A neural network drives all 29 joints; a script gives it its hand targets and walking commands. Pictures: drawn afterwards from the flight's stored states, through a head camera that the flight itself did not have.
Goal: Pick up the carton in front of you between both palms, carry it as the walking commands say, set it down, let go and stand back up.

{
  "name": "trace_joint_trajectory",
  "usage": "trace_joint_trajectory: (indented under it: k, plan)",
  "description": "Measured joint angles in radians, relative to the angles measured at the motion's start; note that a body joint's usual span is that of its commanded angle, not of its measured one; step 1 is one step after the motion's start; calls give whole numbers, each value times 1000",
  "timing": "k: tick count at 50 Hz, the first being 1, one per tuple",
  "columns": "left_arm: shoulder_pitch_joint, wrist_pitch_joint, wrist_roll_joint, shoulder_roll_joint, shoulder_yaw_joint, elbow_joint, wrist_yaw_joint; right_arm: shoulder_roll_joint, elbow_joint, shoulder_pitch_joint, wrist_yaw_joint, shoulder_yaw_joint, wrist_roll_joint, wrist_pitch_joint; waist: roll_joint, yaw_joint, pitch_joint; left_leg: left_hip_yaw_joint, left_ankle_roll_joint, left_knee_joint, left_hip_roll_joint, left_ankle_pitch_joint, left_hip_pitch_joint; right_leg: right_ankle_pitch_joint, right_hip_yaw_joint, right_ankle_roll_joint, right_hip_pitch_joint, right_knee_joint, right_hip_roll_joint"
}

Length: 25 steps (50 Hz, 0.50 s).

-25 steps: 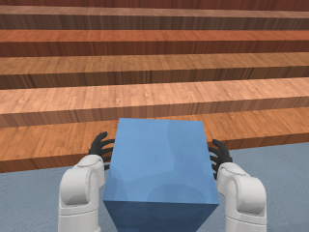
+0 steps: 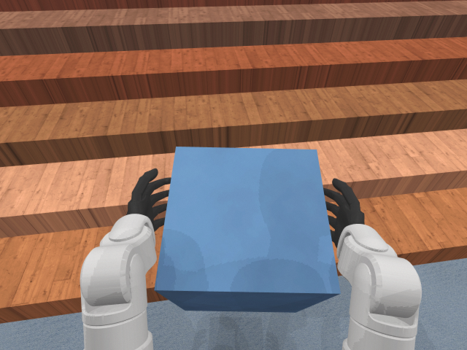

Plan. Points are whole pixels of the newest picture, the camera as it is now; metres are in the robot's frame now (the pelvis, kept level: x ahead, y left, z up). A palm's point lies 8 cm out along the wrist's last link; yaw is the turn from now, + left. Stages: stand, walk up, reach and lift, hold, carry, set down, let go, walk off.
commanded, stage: carry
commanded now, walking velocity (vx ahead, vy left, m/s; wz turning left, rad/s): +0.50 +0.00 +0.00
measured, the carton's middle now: (243, 239) +0.30 +0.00 +0.06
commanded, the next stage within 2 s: none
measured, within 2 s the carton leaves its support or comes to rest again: neither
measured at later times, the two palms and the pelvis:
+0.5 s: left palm (185, 68) +0.71 +0.15 +0.17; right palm (309, 73) +0.69 -0.14 +0.18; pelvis +0.31 +0.02 +0.00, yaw -1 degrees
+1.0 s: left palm (197, 18) +1.01 +0.16 +0.20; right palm (292, 16) +1.04 -0.14 +0.20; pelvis +0.64 -0.03 +0.09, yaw +0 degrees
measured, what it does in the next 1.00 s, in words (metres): climbs: left foot, then right foot 0.14 m higher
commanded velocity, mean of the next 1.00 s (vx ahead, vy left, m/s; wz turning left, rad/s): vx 0.50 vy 0.00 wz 0.00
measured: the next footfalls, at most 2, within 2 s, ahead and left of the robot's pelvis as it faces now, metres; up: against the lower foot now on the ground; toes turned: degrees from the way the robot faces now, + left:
left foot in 0.44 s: +0.43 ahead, +0.09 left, +0.00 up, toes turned +6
right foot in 0.90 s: +0.78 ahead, -0.10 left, +0.14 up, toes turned -5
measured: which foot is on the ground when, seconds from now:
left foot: down 0.00-0.00, up 0.02-0.42, down 0.44-0.90, up 0.92-1.00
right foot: down 0.00-0.44, up 0.46-0.88, down 0.90-1.00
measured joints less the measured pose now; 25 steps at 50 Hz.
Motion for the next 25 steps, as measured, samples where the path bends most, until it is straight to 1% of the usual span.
trace_joint_trajectory:
  k: [1, 2, 3, 4, 5, 6, 9, 13, 17, 20, 21, 22, 23, 24, 25]
  plan:
    - [-44, 6, -1, 3, 4, 28, 4, -19, 13, -35, 0, -11, 4, 14, 5, 12, 12, -43, 11, 194, 2, 11, -80, -41, -3, -18, -4, 48, -1]
    - [-87, 16, -4, 9, 7, 57, 10, -40, 31, -71, -1, -19, 9, 30, 1, 22, 24, -87, 23, 380, -15, 23, -171, -71, -3, -30, 3, 68, -7]
    - [-122, 29, -7, 18, 9, 83, 18, -55, 54, -107, -2, -25, 13, 47, -4, 29, 36, -118, 39, 526, -31, 38, -258, -82, -2, -32, 20, 64, -11]
    - [-152, 43, -11, 29, 15, 103, 24, -63, 80, -144, -3, -33, 15, 62, -8, 33, 45, -136, 53, 622, -39, 64, -337, -89, 0, -31, 41, 48, -11]
    - [-177, 56, -17, 41, 23, 120, 27, -65, 106, -181, -5, -40, 16, 75, -8, 35, 53, -145, 64, 669, -39, 96, -407, -93, 2, -29, 66, 23, -7]
    - [-202, 66, -22, 52, 34, 135, 29, -64, 130, -217, -7, -47, 13, 86, -8, 35, 59, -150, 70, 679, -34, 127, -468, -96, 4, -26, 91, -5, -3]
    - [-283, 83, -39, 82, 64, 188, 31, -68, 193, -307, -15, -56, 1, 98, -12, 32, 69, -150, 71, 609, -15, 192, -610, -109, 15, -19, 162, -74, 3]
    - [-390, 92, -49, 114, 90, 276, 32, -92, 270, -404, -20, -67, -2, 106, -19, 22, 65, -138, 55, 447, 0, 270, -711, -147, 31, -5, 252, -134, 6]
    - [-493, 99, -47, 140, 98, 376, 32, -128, 358, -497, -23, -88, 11, 116, -16, 10, 54, -112, 49, 253, -4, 353, -723, -217, 44, 19, 333, -148, 10]
    - [-560, 107, -38, 154, 102, 458, 32, -153, 440, -558, -24, -105, 24, 122, -21, 0, 41, -73, 65, 117, -33, 379, -678, -302, 52, 43, 383, -110, 5]
    - [-578, 112, -35, 159, 107, 482, 32, -158, 471, -578, -24, -108, 26, 123, -25, -7, 38, -58, 74, 64, -50, 396, -646, -338, 55, 49, 391, -70, 0]
    - [-591, 117, -34, 165, 115, 503, 32, -160, 505, -600, -24, -109, 26, 122, -22, -17, 37, -42, 78, -4, -65, 437, -598, -374, 58, 53, 388, 5, -5]
    - [-602, 120, -36, 175, 122, 521, 31, -156, 536, -617, -24, -110, 22, 116, -31, -31, 39, -32, 90, -18, -75, 404, -561, -396, 65, 58, 357, 125, -20]
    - [-614, 119, -39, 187, 128, 540, 29, -148, 558, -626, -25, -111, 18, 105, -55, -47, 51, -24, 99, 12, -90, 359, -554, -387, 106, 61, 303, 278, -30]
    - [-620, 118, -40, 195, 135, 557, 28, -142, 579, -632, -27, -111, 14, 98, -67, -59, 65, -22, 105, 34, -97, 326, -547, -388, 153, 60, 234, 450, -17]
